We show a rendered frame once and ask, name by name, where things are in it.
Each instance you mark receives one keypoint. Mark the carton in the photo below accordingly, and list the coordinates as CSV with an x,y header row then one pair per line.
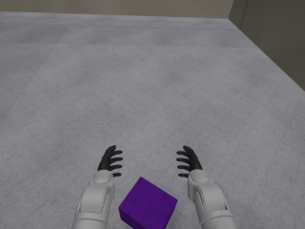
x,y
146,206

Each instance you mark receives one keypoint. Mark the robot left hand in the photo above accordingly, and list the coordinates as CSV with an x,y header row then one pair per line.
x,y
105,163

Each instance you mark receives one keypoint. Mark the robot right hand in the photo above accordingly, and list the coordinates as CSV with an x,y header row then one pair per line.
x,y
191,159

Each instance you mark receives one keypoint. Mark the robot left forearm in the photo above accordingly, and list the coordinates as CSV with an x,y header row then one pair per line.
x,y
94,205

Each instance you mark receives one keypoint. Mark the robot right forearm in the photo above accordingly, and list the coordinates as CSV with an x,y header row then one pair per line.
x,y
210,204

